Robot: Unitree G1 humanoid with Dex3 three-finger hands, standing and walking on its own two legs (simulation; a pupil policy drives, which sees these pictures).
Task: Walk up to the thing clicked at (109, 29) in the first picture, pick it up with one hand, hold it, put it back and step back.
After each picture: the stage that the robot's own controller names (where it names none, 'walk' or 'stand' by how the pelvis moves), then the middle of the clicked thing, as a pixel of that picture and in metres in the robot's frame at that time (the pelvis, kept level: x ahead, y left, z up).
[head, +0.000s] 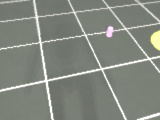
stand; (109, 31) +1.62 -0.38 -0.72
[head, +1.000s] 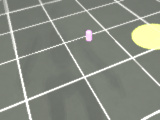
walk; (88, 35) +1.54 +0.02 -0.69
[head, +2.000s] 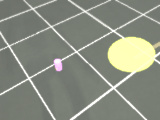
walk; (58, 64) +1.00 +0.27 -0.71
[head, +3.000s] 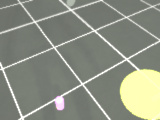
walk; (59, 103) +0.59 +0.19 -0.70
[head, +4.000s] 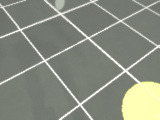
stand; out of the picture +0.34 +0.15 -0.70
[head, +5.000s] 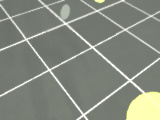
stand; out of the picture +0.31 +0.15 -0.72
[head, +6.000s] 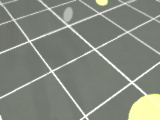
stand; out of the picture +0.32 +0.15 -0.73
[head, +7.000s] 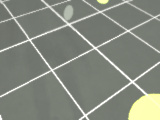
stand; out of the picture +0.32 +0.15 -0.73
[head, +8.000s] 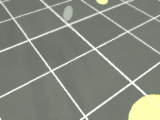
stand; out of the picture +0.31 +0.14 -0.73
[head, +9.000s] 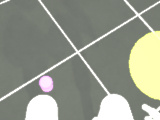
go down; (46, 84) +0.39 +0.15 -0.44
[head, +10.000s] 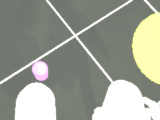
go down; (40, 71) +0.42 +0.15 -0.32
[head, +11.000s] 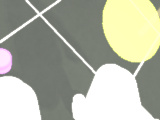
close in; (1, 62) +0.41 +0.19 -0.24
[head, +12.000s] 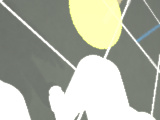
close; out of the picture +0.41 +0.21 -0.23
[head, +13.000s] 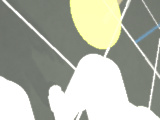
lift; out of the picture +0.41 +0.20 -0.22
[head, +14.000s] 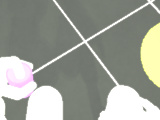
lift; (21, 81) +0.32 +0.20 -0.05
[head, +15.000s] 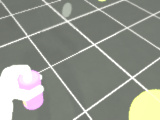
hold; (31, 90) +0.32 +0.17 +0.04
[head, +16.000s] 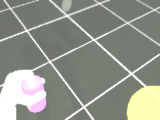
hold; (34, 94) +0.31 +0.17 +0.00
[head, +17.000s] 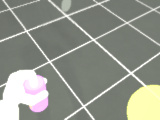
hold; (36, 94) +0.32 +0.16 +0.00
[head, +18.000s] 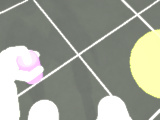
crouch; (30, 68) +0.39 +0.16 -0.08
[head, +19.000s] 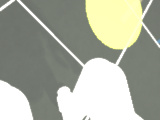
lower; out of the picture +0.43 +0.23 -0.22
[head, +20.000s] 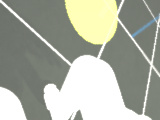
lower; out of the picture +0.44 +0.25 -0.24
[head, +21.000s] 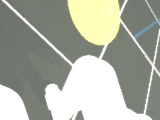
lower; out of the picture +0.44 +0.24 -0.24
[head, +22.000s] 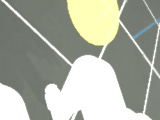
lower; out of the picture +0.44 +0.23 -0.24
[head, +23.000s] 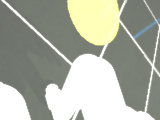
loosen; out of the picture +0.44 +0.22 -0.23
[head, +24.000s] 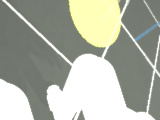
withdraw; out of the picture +0.42 +0.19 -0.23
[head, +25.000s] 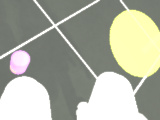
stand; (19, 63) +0.42 +0.17 -0.26
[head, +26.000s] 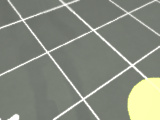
stand; out of the picture +0.35 +0.13 -0.63
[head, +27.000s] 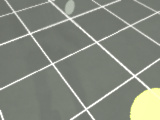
stand; out of the picture +0.35 +0.14 -0.67
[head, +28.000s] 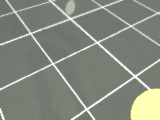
stand; out of the picture +0.35 +0.13 -0.67
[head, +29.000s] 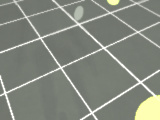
stand; out of the picture +0.36 +0.13 -0.72
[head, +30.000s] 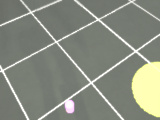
walk; (69, 106) +0.45 +0.09 -0.70
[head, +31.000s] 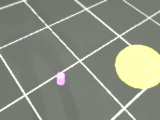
walk; (60, 78) +0.71 +0.12 -0.70
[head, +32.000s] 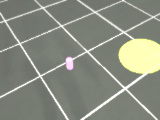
stand; (69, 63) +1.02 +0.18 -0.70
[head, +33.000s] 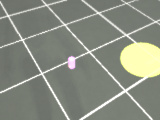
stand; (71, 62) +1.04 +0.10 -0.72
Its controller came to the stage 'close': yes
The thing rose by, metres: 0.72
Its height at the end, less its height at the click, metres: +0.00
